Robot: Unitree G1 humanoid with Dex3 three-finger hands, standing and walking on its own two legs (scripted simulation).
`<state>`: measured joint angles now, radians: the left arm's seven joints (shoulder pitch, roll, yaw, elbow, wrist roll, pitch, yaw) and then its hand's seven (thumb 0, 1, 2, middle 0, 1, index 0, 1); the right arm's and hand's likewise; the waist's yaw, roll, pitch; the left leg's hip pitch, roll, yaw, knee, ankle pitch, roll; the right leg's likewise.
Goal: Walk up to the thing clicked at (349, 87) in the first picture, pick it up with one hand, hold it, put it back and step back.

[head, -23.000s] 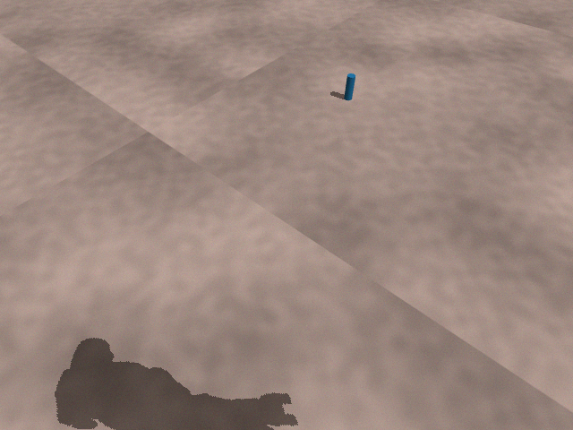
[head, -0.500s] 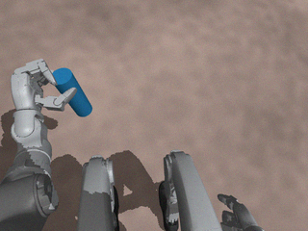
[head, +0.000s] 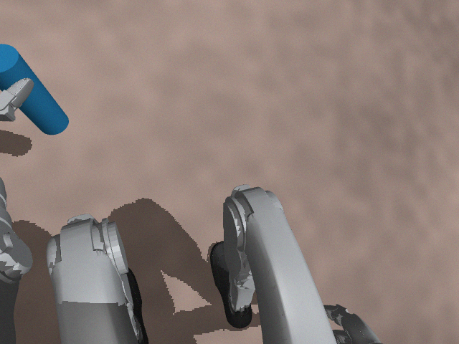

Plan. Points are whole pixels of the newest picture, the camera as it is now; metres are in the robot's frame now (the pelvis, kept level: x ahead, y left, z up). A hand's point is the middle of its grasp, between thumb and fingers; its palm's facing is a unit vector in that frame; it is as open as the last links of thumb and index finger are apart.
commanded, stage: crouch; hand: left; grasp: from the side
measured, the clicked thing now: (30, 95) +0.52 +0.23 -0.10
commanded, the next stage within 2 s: lower in 0.46 s
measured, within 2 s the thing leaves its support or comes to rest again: neither
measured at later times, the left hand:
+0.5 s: hand (9, 92) +0.53 +0.26 -0.11, palm faces +0.20 -0.98 -0.04, open 6.2 cm
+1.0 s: hand (24, 106) +0.54 +0.26 -0.17, palm faces +0.19 -0.98 -0.05, open 6.1 cm
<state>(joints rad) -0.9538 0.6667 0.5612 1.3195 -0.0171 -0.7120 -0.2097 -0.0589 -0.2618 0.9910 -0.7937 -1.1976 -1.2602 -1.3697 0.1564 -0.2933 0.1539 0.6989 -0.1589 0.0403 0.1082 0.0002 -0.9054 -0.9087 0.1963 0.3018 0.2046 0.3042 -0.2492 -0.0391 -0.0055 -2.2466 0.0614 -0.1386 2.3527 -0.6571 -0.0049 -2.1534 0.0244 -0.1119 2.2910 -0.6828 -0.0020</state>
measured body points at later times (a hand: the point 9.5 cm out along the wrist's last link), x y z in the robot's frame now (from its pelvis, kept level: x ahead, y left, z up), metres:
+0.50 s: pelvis +0.00 +0.00 -0.04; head +0.25 +0.09 +0.32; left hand +0.52 +0.31 -0.11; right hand +0.06 -0.27 -0.12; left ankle +0.09 +0.13 -0.31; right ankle +0.10 -0.11 -0.31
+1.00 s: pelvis +0.00 +0.01 -0.04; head +0.27 +0.13 +0.29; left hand +0.52 +0.31 -0.16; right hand +0.08 -0.26 -0.10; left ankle +0.09 +0.13 -0.31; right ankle +0.10 -0.11 -0.31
